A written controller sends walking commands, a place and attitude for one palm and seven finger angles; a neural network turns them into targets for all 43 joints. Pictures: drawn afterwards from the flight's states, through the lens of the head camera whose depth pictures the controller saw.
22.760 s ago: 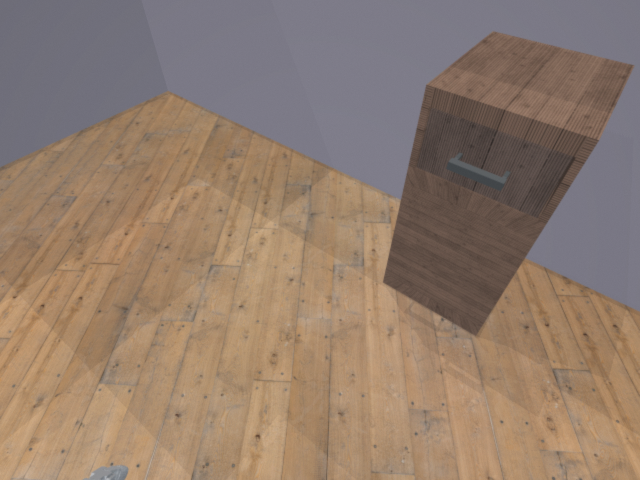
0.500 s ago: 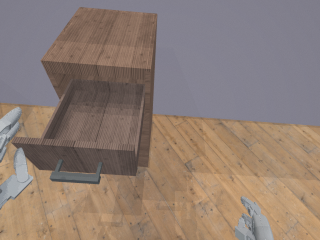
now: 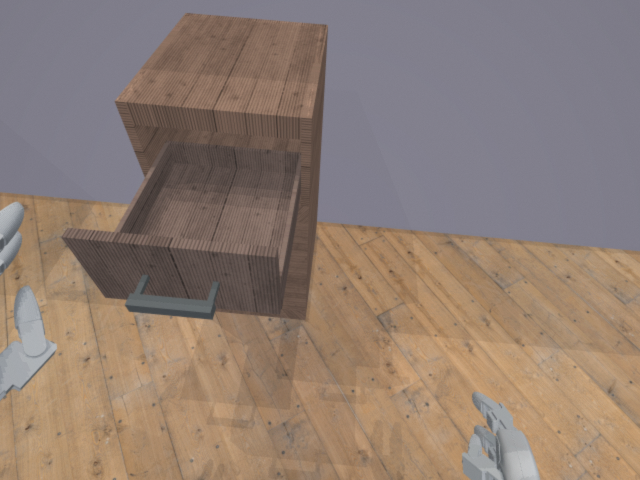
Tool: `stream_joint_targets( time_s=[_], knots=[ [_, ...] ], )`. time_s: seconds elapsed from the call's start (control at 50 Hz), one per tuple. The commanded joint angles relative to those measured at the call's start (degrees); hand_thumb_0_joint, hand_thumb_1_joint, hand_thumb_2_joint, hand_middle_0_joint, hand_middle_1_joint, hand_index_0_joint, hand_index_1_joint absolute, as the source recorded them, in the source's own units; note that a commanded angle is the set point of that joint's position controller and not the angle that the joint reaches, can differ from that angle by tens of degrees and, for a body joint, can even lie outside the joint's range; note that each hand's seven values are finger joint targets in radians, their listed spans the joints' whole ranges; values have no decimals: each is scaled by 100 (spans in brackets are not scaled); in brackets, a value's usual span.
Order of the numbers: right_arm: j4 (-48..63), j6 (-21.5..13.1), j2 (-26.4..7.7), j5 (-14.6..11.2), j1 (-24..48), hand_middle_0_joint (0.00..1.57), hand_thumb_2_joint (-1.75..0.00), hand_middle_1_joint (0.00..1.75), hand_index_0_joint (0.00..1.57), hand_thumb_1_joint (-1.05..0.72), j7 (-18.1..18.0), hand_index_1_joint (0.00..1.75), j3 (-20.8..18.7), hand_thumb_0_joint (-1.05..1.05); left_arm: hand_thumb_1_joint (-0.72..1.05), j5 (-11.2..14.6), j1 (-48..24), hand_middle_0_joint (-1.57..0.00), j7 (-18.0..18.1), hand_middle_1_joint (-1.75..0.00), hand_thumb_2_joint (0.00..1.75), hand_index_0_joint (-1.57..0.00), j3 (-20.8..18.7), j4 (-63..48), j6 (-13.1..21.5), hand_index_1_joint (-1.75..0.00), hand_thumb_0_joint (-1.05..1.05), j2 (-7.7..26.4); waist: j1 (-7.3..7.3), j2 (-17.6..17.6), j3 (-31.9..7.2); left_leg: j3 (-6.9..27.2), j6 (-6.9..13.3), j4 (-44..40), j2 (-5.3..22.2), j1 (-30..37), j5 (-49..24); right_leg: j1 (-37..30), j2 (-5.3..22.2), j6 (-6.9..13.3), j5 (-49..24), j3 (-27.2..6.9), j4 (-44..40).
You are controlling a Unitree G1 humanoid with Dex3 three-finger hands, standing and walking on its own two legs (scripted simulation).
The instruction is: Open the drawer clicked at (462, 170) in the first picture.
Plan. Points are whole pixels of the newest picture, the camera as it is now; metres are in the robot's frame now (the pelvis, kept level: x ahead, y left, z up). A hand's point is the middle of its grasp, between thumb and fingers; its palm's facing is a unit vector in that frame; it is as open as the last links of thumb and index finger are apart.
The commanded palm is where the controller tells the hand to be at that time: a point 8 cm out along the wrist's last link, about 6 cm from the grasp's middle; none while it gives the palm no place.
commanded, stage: step back with the hand held close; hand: left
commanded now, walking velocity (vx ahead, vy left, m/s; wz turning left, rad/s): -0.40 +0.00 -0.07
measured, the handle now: (175, 295) +0.40 +0.27 -0.09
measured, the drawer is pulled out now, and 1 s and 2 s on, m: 0.30 0.30 0.30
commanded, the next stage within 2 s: stop stepping back and stand still in 0.28 s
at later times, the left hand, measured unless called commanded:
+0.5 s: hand out of the picture +0.09 +0.20 +0.17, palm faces +0.28 -0.83 -0.47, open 7.4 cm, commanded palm +0.03 +0.26 +0.19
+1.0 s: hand out of the picture +0.05 +0.22 +0.17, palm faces +0.31 -0.84 -0.44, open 7.4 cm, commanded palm +0.00 +0.27 +0.19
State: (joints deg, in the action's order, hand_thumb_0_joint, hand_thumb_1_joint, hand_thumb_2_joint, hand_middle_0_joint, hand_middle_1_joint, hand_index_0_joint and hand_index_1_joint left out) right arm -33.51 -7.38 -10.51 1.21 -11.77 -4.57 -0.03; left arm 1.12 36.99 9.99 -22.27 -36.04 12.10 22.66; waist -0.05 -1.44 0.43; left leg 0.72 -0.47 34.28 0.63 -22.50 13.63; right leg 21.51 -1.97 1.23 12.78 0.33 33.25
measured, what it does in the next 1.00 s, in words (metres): walks backwards: left foot, then right foot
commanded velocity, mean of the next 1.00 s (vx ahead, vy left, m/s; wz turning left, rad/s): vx -0.07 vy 0.02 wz -0.02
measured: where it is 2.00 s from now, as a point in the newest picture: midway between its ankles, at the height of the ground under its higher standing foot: outside the picture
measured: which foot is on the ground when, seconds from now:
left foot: down 0.00-0.04, up 0.06-0.18, down 0.20-0.46, up 0.48-0.68, down 0.70-1.00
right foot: down 0.00-0.22, up 0.24-0.44, down 0.46-1.00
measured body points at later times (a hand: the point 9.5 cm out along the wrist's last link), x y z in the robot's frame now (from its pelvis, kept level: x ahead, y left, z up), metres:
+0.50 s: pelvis -0.12 -0.01 +0.00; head -0.08 -0.01 +0.45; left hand +0.07 +0.25 +0.20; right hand +0.06 -0.23 -0.09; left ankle -0.02 +0.13 -0.72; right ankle -0.12 -0.11 -0.73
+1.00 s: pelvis -0.15 +0.00 +0.01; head -0.14 +0.00 +0.46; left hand +0.03 +0.26 +0.20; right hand +0.00 -0.25 -0.07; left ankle -0.15 +0.11 -0.73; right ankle -0.12 -0.11 -0.73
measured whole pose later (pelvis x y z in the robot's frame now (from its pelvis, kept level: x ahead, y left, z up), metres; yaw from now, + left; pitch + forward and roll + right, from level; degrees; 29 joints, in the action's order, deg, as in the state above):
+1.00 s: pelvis -0.15 +0.00 +0.01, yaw -3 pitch +0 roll -1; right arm -36.3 -7.3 -11.8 -0.7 -12.7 -3.3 0.0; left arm 1.2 37.1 8.7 -19.7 -33.1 13.0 20.6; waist 1.0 0.0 0.2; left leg -1.5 -0.2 29.5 1.6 -13.3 16.1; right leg 15.4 -0.5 1.5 11.4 3.9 26.8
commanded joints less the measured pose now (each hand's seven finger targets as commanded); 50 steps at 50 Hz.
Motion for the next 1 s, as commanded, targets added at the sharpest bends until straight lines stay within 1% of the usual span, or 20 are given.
stream_joint_targets(
  time_s=[0.0, 0.02, 0.06, 0.14, 0.16, 0.18, 0.2, 0.22, 0.24, 0.28, 0.32, 0.38, 0.42, 0.46, 0.52, 0.62, 0.68, 0.76, 0.88, 0.98],
  knots=[
    [795, -282, -812, -179, 473, 20, -90, 30, 20, -90, 52, 30, -406, 0, 90, 103, -242, -20, 8, -30, 90, -20, -506, -969, 383, -30, 0, 735, 98, -240, -847, 103, 102, 149, 235, -312, 619, -676, 1323, 368, -543, -1809, -1254],
    [715, -215, -765, -201, 395, 20, -90, 30, 20, -90, 101, 30, -452, 0, 90, 117, -196, -20, 8, -30, 90, -20, -521, -889, 347, -30, 0, 793, 115, -687, -899, -59, 7, 1000, -60, -13, 862, -297, 1865, 675, -407, -2380, -1795],
    [760, -109, -592, -168, 625, 20, -90, 30, 20, -90, 158, 30, -366, 0, 90, 82, -239, -20, -8, -30, 90, -20, -495, -959, 334, -30, 0, 810, 44, -917, -874, 177, 35, 1878, -34, -187, 1285, -426, 2119, 918, -840, -2070, -1777],
    [722, 119, -523, -114, 721, 20, -90, 30, 20, -90, 59, 30, -205, 0, 90, 33, -18, -20, -41, -30, 90, -20, -586, -942, 316, -30, 0, 833, 122, -396, -644, -198, 70, -743, 11, 572, 486, -276, 1212, 296, -1092, -905, -1179],
    [735, 117, -661, -118, 676, 20, -90, 30, 20, -90, 34, 30, -254, 0, 90, 63, -162, -20, -70, -30, 90, -20, -488, -1194, 375, -30, 0, 823, 137, 278, -565, -5, 166, -1489, 299, 613, 81, -250, 870, 50, -715, -737, -783],
    [807, 67, -823, -92, 758, 20, -90, 30, 20, -90, 21, 30, -340, 0, 90, 25, -296, -20, -55, -30, 90, -20, -562, -1351, 457, -30, 0, 910, 44, 1263, -534, 1002, 514, -1764, 1201, 179, -442, -245, 328, -182, -141, -430, -26],
    [837, -59, -793, -102, 694, 20, -90, 30, 20, -90, 49, 30, -381, 0, 90, 20, -216, -20, -34, -30, 90, -20, -653, -1378, 468, -30, 0, 946, 13, 1436, -738, 1118, 752, -1748, 1779, 27, -907, -257, 46, -243, 708, -137, 890],
    [811, -179, -729, -104, 635, 20, -90, 30, 20, -90, 61, 30, -406, 0, 90, 59, -24, -20, -44, -30, 90, -20, -722, -1364, 503, -30, 0, 963, 113, 1681, -981, 1163, 865, -2087, 1960, -351, -249, -391, -62, -199, 1490, -190, 1925],
    [818, -270, -684, 5, 572, 20, -90, 30, 20, -90, 41, 30, -417, 0, 90, 102, -58, -20, 10, -30, 90, -20, -767, -1536, 470, -30, 0, 921, 155, 1553, -808, 1375, 1025, -1965, 2062, -372, -798, -54, -137, -180, 1643, -292, 2548],
    [553, -382, -707, -7, 507, 20, -90, 30, 20, -90, 62, 30, -425, 0, 90, 175, 38, -20, 18, -30, 90, -20, -553, -1372, 348, -30, 0, 644, 83, 1217, -734, 696, 992, -1375, 1852, 639, -2548, 535, -53, -239, 1585, -265, 2469],
    [591, -441, -741, -72, 551, 20, -90, 30, 20, -90, 141, 30, -416, 0, 90, 186, -128, -20, -17, -30, 90, -20, -390, -1532, 296, -30, 0, 540, 43, 1379, -856, 376, 808, -1254, 1719, 1049, -2602, 372, 41, -280, 1476, -37, 1769],
    [599, -431, -838, -139, 626, 20, -90, 30, 20, -90, 221, 30, -332, 0, 90, 158, -229, -20, -68, -30, 90, -20, -398, -1159, 253, -30, 0, 603, 4, 1220, -581, 404, 619, -1295, 1633, 357, -558, -593, 191, -243, 967, 31, 171],
    [780, -336, -851, -211, 582, 20, -90, 30, 20, -90, 212, 30, -332, 0, 90, 88, -131, -20, -94, -30, 90, -20, -581, -1154, 230, -30, 0, 867, -16, 539, -357, -254, 216, -646, 806, -170, 1440, -1064, 430, -115, 457, 41, -1245],
    [861, -242, -694, -241, 578, 20, -90, 30, 20, -90, 187, 30, -293, 0, 90, 134, -316, -20, -52, -30, 90, -20, -838, -1173, 252, -30, 0, 1235, -31, -1200, -350, -402, -75, 1995, -60, -336, 1395, 59, 2209, 786, 1992, -2399, -2592],
    [751, -76, -612, -232, 565, 20, -90, 30, 20, -90, 129, 30, -245, 0, 90, 167, -157, -20, -38, -30, 90, -20, -642, -1027, 227, -30, 0, 869, 192, -581, -595, 83, -68, 2692, 65, -388, 716, -226, 1963, 771, 1111, -1573, -2026],
    [679, -210, -692, -147, 579, 20, -90, 30, 20, -90, -34, 30, -175, 0, 90, -21, 206, -20, 43, -30, 90, -20, -419, -795, 255, -30, 0, 642, 174, -299, -271, -258, 260, -1063, 90, 796, 604, -518, 1448, 368, 1089, -816, -1879],
    [835, -332, -994, -153, 469, 20, -90, 30, 20, -90, -37, 30, -314, 0, 90, 9, 166, -20, 37, -30, 90, -20, -548, -1143, 426, -30, 0, 881, 29, 878, -427, 678, 587, -1761, 918, 874, -77, -983, 565, -72, 138, -256, -614],
    [714, -331, -850, -208, 470, 20, -90, 30, 20, -90, -18, 30, -248, 0, 90, 42, 260, -20, 45, -30, 90, -20, -649, -1048, 399, -30, 0, 818, 126, 843, -280, 558, 468, -1716, 775, 99, 702, -1268, 476, -99, 240, -103, -583],
    [616, -366, -833, -200, 388, 20, -90, 30, 20, -90, 56, 30, -279, 0, 90, 61, -9, -20, 35, -30, 90, -20, -506, -776, 435, -30, 0, 747, 167, -149, -276, 10, 241, -720, 194, 490, 381, -977, 1047, 119, 334, -943, -1574],
    [668, -284, -781, -164, 497, 20, -90, 30, 20, -90, 54, 30, -205, 0, 90, 31, -167, -20, 29, -30, 90, -20, -421, -802, 381, -30, 0, 693, 127, 176, -166, 167, 278, -1264, 390, 732, 140, -899, 760, 3, 253, -533, -1402]
  ],
)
